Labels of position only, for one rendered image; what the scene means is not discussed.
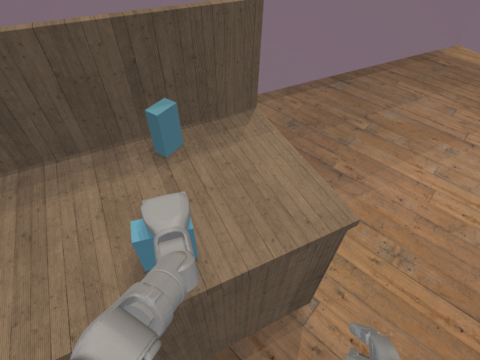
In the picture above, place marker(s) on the sponge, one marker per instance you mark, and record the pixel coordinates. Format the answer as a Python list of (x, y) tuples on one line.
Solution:
[(142, 241)]

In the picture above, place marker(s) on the robot left hand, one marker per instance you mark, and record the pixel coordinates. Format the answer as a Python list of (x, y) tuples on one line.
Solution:
[(167, 211)]

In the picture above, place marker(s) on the left robot upper arm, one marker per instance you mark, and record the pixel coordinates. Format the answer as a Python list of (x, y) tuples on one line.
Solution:
[(120, 336)]

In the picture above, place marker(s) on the robot right hand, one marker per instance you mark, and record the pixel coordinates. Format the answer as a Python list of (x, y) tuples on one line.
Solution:
[(380, 347)]

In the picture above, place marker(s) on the robot left forearm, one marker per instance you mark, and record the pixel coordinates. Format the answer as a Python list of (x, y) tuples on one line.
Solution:
[(155, 298)]

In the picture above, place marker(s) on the table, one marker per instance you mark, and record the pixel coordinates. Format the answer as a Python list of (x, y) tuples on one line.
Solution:
[(77, 160)]

